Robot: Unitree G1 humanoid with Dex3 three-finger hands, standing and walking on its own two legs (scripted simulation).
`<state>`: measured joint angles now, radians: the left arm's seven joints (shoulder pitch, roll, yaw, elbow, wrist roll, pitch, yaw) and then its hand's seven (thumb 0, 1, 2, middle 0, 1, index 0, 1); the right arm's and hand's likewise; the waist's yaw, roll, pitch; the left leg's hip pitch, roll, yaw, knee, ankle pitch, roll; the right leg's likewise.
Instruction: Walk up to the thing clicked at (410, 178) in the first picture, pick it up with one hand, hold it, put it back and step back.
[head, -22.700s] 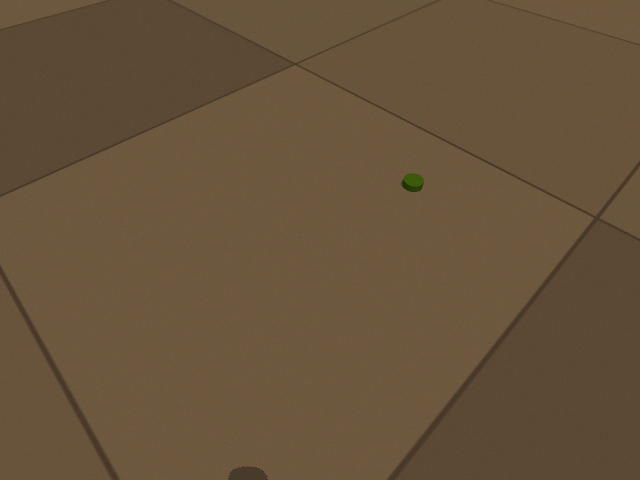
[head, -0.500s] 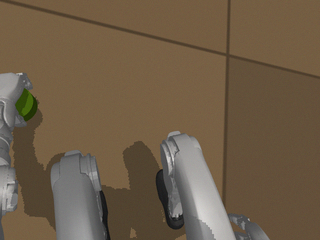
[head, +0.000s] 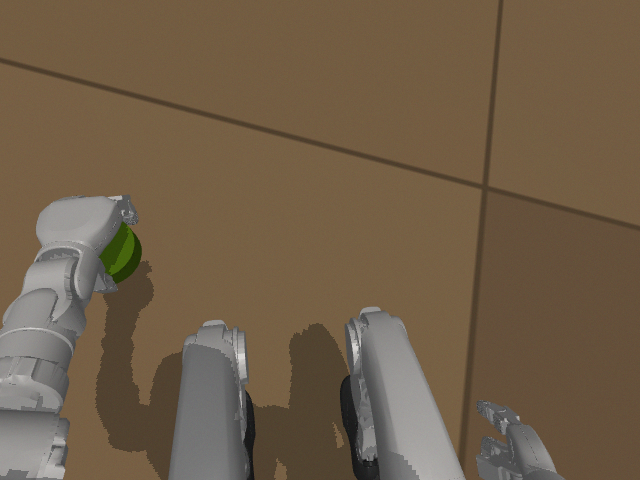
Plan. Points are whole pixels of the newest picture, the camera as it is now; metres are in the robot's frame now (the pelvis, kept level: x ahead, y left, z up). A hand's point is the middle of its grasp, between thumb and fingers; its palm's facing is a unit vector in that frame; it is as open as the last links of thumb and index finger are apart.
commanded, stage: lift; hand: left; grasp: from above
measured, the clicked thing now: (103, 250) +0.42 +0.28 -0.13
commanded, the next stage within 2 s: hold in 0.92 s
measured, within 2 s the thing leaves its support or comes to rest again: neither
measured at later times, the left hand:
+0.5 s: hand (25, 224) +0.37 +0.24 +0.10, palm faces -0.44 -0.08 -0.89, open 10.8 cm
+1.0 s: hand out of the picture +0.38 +0.23 +0.19, palm faces -0.44 -0.09 -0.89, open 10.8 cm
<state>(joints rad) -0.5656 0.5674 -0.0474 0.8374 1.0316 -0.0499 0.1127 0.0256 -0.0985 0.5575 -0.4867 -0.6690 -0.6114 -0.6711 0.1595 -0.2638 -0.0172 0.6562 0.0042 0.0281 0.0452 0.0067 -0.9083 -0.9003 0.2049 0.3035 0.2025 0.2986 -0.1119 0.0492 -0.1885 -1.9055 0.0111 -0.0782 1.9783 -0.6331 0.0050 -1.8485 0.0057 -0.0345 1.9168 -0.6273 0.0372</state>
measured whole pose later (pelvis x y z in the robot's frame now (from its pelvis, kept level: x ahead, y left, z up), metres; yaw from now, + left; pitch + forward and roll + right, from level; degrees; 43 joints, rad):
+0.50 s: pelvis +0.03 +0.00 +0.18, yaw +2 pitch +19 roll -2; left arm -0.36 0.43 -0.15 0.81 1.00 0.01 0.14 0.03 -0.11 0.57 -0.49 -0.67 -0.61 -0.68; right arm 0.23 -0.24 -0.03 0.73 0.05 -0.01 -0.06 0.01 -0.90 -0.90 0.21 0.30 0.20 0.30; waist -0.08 0.04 -0.16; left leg -1.13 0.03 -0.03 1.31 -0.51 0.00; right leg -1.10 0.01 0.00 1.27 -0.50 0.02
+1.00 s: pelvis +0.07 +0.00 +0.27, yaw +2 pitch +10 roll -1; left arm -0.33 0.37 -0.18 0.86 1.00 0.03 0.16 0.02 -0.12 0.58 -0.50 -0.67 -0.62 -0.67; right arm 0.27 -0.24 -0.04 0.75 0.04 0.00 -0.05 0.01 -0.90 -0.90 0.21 0.30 0.20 0.30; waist -0.06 0.04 -0.09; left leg -0.65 0.03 0.01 0.86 -0.39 0.00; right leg -0.64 0.00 0.02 0.83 -0.37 0.02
